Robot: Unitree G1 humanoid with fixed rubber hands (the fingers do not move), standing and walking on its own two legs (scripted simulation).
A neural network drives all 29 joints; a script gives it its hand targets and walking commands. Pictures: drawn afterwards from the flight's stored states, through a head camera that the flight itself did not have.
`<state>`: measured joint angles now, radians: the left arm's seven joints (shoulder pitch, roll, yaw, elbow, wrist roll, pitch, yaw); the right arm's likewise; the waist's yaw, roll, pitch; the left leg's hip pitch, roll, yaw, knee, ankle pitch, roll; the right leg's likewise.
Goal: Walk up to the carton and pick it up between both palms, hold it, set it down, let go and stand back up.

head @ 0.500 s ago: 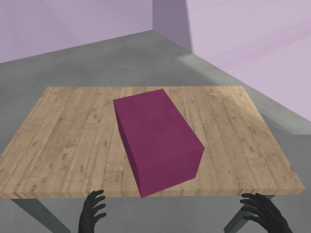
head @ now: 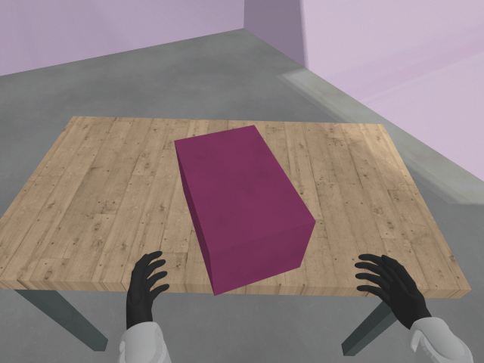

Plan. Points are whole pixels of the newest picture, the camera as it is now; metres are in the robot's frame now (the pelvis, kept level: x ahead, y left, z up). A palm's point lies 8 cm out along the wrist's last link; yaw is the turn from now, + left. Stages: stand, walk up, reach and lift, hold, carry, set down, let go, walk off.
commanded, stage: reach and lift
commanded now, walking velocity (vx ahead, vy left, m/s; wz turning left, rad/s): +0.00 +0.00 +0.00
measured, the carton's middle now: (236, 202) +0.46 +0.06 -0.02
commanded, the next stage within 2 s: none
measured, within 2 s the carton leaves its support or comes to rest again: neither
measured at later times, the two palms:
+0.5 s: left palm (133, 268) +0.26 +0.20 +0.06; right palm (380, 252) +0.31 -0.19 +0.04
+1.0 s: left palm (131, 231) +0.30 +0.21 +0.09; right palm (357, 202) +0.40 -0.16 +0.07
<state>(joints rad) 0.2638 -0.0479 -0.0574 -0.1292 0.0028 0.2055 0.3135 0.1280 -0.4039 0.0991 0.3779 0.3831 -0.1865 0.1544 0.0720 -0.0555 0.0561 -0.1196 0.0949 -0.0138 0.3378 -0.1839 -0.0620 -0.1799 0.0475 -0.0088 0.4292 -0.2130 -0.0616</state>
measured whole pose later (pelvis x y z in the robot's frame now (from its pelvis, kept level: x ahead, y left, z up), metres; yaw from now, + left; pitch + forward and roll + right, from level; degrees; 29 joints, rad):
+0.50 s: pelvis +0.00 +0.02 +0.00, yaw -2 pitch -1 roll +0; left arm 0.03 -0.07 0.02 -0.19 -0.01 0.46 0.31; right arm -0.16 -0.43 0.13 0.43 0.43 -0.05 0.09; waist 0.10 -0.03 0.08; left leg -0.13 0.10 0.01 0.32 -0.17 -0.08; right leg -0.17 0.05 0.02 0.34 -0.16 -0.05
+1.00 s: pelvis +0.00 +0.01 +0.00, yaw -1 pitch +3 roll +0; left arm -0.28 -0.02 0.09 -0.07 -0.06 0.62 0.28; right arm -0.51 -0.43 0.12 0.57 0.41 0.11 0.05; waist 0.14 0.00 0.05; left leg -0.22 0.11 -0.01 0.32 -0.15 -0.09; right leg -0.26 0.06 0.00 0.35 -0.14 -0.05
